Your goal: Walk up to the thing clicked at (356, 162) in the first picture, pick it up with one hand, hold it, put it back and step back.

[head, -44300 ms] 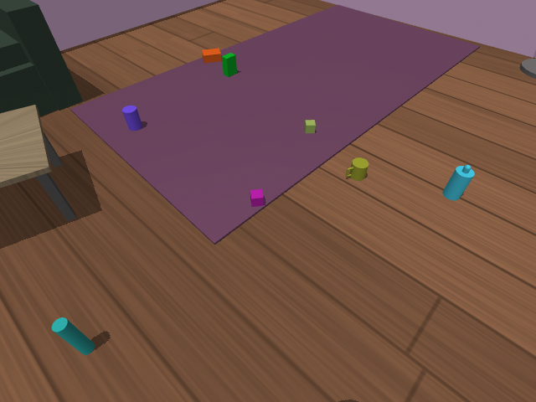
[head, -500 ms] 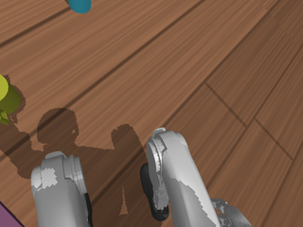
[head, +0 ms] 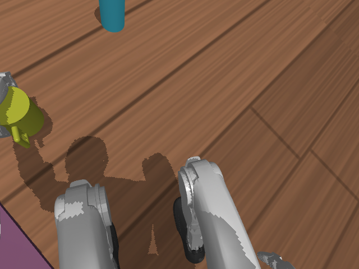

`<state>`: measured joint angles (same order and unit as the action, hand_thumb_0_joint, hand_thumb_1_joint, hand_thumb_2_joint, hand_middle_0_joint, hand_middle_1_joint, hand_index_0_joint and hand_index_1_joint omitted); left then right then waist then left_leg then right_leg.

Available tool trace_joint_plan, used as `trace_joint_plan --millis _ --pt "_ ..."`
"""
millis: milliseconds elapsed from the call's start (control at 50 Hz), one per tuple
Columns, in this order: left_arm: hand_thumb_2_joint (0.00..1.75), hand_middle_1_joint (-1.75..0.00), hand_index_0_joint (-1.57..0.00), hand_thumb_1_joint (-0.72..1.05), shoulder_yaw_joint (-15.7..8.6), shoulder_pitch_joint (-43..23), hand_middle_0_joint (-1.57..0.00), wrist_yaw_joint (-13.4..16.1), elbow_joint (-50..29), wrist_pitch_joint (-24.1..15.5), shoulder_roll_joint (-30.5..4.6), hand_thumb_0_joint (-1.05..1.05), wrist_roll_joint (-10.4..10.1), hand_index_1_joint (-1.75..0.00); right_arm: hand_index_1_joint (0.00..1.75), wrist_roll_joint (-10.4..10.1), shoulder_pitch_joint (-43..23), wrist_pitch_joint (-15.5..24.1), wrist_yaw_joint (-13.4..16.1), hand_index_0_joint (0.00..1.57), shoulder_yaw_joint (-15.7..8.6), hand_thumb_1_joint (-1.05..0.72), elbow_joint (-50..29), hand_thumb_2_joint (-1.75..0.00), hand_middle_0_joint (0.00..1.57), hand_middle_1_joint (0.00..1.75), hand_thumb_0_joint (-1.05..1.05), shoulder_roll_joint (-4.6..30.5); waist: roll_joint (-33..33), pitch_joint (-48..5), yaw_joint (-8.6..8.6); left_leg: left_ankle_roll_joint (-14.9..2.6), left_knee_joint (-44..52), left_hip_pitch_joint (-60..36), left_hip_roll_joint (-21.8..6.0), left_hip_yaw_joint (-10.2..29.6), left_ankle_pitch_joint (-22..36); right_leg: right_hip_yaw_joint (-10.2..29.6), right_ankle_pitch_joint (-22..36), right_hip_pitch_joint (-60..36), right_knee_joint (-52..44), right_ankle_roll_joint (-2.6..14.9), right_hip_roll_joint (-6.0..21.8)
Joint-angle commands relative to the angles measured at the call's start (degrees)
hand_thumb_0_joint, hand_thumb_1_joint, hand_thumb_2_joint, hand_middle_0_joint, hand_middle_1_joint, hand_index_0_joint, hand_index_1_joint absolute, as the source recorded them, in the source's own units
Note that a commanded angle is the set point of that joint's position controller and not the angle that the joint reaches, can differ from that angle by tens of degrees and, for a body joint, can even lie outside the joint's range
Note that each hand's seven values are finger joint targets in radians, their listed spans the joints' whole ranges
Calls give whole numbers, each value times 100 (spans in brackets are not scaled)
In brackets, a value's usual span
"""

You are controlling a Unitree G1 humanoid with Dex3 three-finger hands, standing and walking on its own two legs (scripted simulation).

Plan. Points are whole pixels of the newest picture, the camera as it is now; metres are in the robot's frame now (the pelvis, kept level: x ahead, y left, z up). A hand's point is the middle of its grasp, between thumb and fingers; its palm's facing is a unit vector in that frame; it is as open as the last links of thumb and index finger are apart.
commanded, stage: lift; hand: left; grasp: from above
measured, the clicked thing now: (17, 120) +0.48 +0.29 -0.16
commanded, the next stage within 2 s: hold in 1.44 s
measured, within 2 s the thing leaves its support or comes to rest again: neither
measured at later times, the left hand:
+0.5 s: hand out of the picture +0.41 +0.31 +0.03, palm faces -0.42 -0.10 -0.90, open 11.3 cm
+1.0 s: hand out of the picture +0.35 +0.27 +0.22, palm faces -0.43 -0.12 -0.89, open 11.3 cm
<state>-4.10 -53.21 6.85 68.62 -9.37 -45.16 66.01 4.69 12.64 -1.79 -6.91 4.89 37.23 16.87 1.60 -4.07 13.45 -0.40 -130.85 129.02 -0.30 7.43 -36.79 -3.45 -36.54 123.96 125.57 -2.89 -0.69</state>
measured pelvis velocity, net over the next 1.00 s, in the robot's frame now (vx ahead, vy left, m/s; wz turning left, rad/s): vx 0.03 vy -0.01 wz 0.10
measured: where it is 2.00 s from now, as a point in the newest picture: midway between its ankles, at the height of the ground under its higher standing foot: (152, 253)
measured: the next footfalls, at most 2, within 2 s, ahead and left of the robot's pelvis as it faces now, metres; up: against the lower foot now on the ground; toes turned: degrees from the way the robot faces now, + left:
none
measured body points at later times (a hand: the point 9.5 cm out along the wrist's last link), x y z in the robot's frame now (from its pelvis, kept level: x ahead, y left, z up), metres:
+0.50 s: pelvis +0.00 +0.00 +0.12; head +0.17 +0.05 +0.53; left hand +0.43 +0.31 +0.08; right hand +0.13 -0.26 +0.00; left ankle +0.09 +0.12 -0.33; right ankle +0.11 -0.13 -0.33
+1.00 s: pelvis +0.03 -0.01 +0.29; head +0.12 +0.01 +0.73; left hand +0.37 +0.27 +0.27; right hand +0.16 -0.26 +0.17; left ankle +0.08 +0.12 -0.33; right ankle +0.11 -0.13 -0.33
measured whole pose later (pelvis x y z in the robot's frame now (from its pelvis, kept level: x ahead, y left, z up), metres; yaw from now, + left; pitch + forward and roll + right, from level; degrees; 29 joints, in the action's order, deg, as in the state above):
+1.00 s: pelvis +0.03 -0.01 +0.29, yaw +6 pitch +18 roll -2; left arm 6.6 -20.5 4.9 44.6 -1.5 -26.3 57.4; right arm -2.1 13.2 0.7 2.9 -1.0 40.3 14.1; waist 2.7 -9.0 4.5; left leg 0.5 -73.7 63.4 -2.3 1.9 -28.5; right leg -0.6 -27.7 61.7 71.2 -1.2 -0.4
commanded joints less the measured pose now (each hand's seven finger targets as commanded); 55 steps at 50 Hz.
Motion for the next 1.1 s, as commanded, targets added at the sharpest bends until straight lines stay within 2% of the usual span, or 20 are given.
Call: trace_joint_plan --millis 0,100,140,200,260,300,340,380,420,540,600,640,660,680,700,880,960,1000,1040,1080 --pt "103 -100 -90 50 -314 -1770 -88 114 -1451 70 -1756 0 -190 -98 30 -110 1080 -60 154 20 -624 -92 -207 -91 20 30 0 1368 1705 -4321 -161 -140 1779 -3417 83 -478 749 -338 971 -2156 -1500 513 -113" --pt "104 -102 -89 49 -276 -1471 -86 -53 -1931 100 -1549 0 -383 -100 30 -209 1034 -108 227 20 -709 -92 -328 -91 20 30 0 1293 1562 -4382 -287 -163 2204 -3654 72 -407 574 -288 864 -2375 -1775 499 -108" --pt "105 -104 -88 49 -170 -1179 -85 -133 -1938 118 -1292 0 -455 -101 30 -242 994 -117 262 20 -747 -92 -351 -91 20 30 0 1286 1495 -4151 -264 -147 2386 -3772 65 -308 491 -302 812 -2340 -1888 505 -92" --pt "103 -104 -86 47 -185 -957 -83 -219 -2261 164 -1302 0 -530 -101 30 -315 918 -140 311 20 -763 -92 -419 -91 20 30 0 1220 1476 -4258 -395 -164 2734 -3981 39 -269 415 -272 830 -2631 -2073 471 -107" --pt "103 -106 -86 49 -13 -733 -84 -312 -2618 206 -941 0 -712 -103 30 -358 835 -134 377 20 -801 -92 -498 -91 20 30 0 1142 1332 -4167 -411 -172 3075 -4223 -5 -248 160 -255 687 -2885 -2381 450 -135" --pt "100 -105 -85 48 -60 -594 -81 -340 -2918 249 -1008 0 -759 -101 30 -406 741 -121 435 20 -826 -92 -525 -91 20 30 0 1147 1488 -4240 -501 -138 3380 -4560 -24 -144 125 -259 715 -3025 -2454 443 -130" --pt "102 -105 -85 47 -9 -421 -82 -353 -3177 300 -794 0 -838 -101 30 -439 686 -123 485 20 -856 -91 -528 -91 20 30 0 1092 1389 -4180 -499 -122 3598 -4844 -47 -117 213 -258 784 -3185 -2662 427 -109" --pt "102 -105 -84 47 -47 -254 -81 -333 -3396 367 -778 0 -907 -102 30 -468 579 -113 542 20 -879 -91 -518 -91 20 30 0 1072 1388 -4130 -538 -107 3839 -5115 -53 -98 223 -227 815 -3389 -2857 415 -100" --pt "104 -106 -85 48 -59 -207 -82 -294 -3675 425 -770 0 -893 -103 30 -495 557 -105 607 20 -897 -91 -518 -90 20 30 0 1023 1406 -4257 -583 -91 4028 -5481 -61 -143 429 -183 923 -3657 -3087 409 -94" --pt "103 -108 -86 51 100 472 -82 -240 -3869 680 -377 0 -971 -104 30 -571 333 -88 737 20 -891 -91 -476 -90 20 30 0 868 1188 -3901 -691 -80 4834 -6208 -80 -215 466 -111 895 -4513 -3933 387 -108" --pt "103 -108 -86 52 289 973 -82 -242 -3864 816 19 0 -1019 -104 30 -618 250 -52 801 20 -889 -91 -440 -90 20 30 0 776 938 -3597 -687 -79 5193 -6513 -73 -297 512 -61 914 -4991 -4416 385 -118" --pt "104 -108 -86 52 221 1180 -83 -238 -3927 877 -47 0 -1021 -105 30 -641 223 -22 847 20 -880 -91 -424 -90 20 30 0 747 826 -3477 -781 -82 5438 -6702 -53 -345 550 -19 920 -5389 -4723 388 -138" --pt "103 -106 -87 52 288 1387 -84 -260 -3901 895 54 0 -1056 -103 30 -665 188 -3 870 20 -878 -91 -420 -90 20 30 0 719 695 -3345 -786 -78 5573 -6787 -48 -359 552 5 908 -5568 -4897 383 -133" --pt "104 -105 -88 53 427 1340 -85 -278 -3945 901 171 0 -1069 -102 30 -671 168 20 898 20 -878 -91 -416 -90 20 30 0 677 544 -3175 -708 -94 5642 -6800 -27 -436 541 54 880 -5756 -5151 375 -141" --pt "106 -108 -87 52 387 1346 -84 -278 -3989 901 187 0 -1080 -105 30 -676 197 60 923 20 -856 -91 -408 -90 20 30 0 651 510 -3003 -684 -102 5748 -6792 -13 -459 513 110 829 -5914 -5314 375 -139" --pt "101 -109 -87 53 540 1559 -84 -25 -3441 748 548 0 -966 -105 30 -694 152 378 1061 20 -876 -91 -256 -90 20 30 0 531 303 -2313 -811 -75 6775 -7704 26 -548 689 352 843 -7041 -6497 372 -119" --pt "100 -110 -87 54 648 1686 -82 165 -3296 763 767 0 -843 -106 30 -684 258 448 1063 20 -914 -91 -160 -90 20 30 0 530 315 -2318 -891 -29 7162 -8232 40 -553 1128 363 1219 -7516 -6873 375 -153" --pt "101 -110 -89 55 758 1530 -84 240 -3247 814 829 0 -829 -106 30 -686 290 462 1059 20 -914 -91 -130 -90 20 30 0 529 315 -2260 -873 -28 7351 -8454 50 -604 1261 356 1367 -7730 -7061 369 -157" --pt "103 -113 -88 56 677 1435 -84 335 -3236 879 757 0 -842 -108 30 -684 306 468 1066 20 -957 -91 -86 -90 20 30 0 551 226 -2275 -888 -35 7467 -8686 62 -658 1489 390 1559 -7997 -7285 343 -155" --pt "103 -112 -88 55 788 1428 -83 393 -3144 951 877 0 -873 -108 30 -680 353 480 1065 20 -941 -91 -44 -90 20 30 0 525 193 -2124 -882 -32 7646 -8808 78 -660 1572 423 1659 -8183 -7480 332 -143"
